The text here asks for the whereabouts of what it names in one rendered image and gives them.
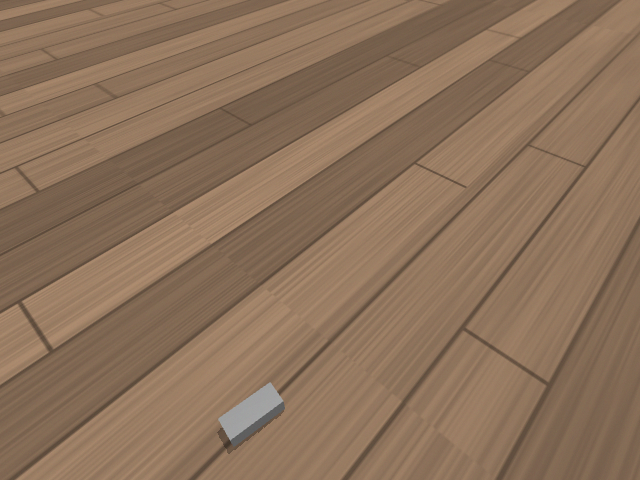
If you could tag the carton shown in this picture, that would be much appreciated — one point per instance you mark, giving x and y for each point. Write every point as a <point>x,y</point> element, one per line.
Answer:
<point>252,413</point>

